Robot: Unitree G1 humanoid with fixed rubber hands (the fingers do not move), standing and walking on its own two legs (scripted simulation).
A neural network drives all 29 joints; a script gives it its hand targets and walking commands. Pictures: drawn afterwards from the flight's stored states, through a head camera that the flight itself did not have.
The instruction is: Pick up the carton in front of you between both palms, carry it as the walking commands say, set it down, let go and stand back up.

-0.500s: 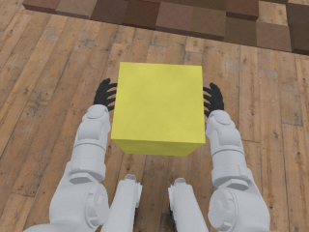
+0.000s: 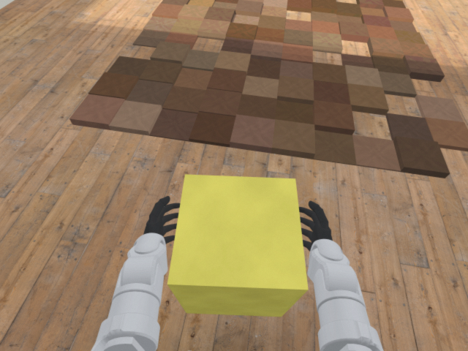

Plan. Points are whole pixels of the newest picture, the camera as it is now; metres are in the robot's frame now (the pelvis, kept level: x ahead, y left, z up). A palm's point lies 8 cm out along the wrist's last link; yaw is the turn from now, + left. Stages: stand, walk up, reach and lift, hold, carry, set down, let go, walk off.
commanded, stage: reach and lift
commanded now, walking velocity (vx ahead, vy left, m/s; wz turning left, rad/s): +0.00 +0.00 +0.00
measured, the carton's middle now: (236, 251) +0.33 +0.00 -0.09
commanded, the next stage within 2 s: hold in 1.26 s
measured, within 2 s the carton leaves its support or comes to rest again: neither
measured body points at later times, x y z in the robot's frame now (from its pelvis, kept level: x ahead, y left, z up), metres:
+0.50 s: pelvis +0.00 +0.00 +0.04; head -0.03 +0.00 +0.49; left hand +0.30 +0.15 +0.05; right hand +0.31 -0.15 +0.05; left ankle +0.02 +0.13 -0.70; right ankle +0.02 -0.13 -0.70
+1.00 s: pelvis +0.01 +0.00 +0.04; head -0.02 +0.00 +0.49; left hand +0.31 +0.15 +0.06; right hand +0.32 -0.15 +0.07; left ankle +0.02 +0.13 -0.70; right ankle +0.02 -0.13 -0.70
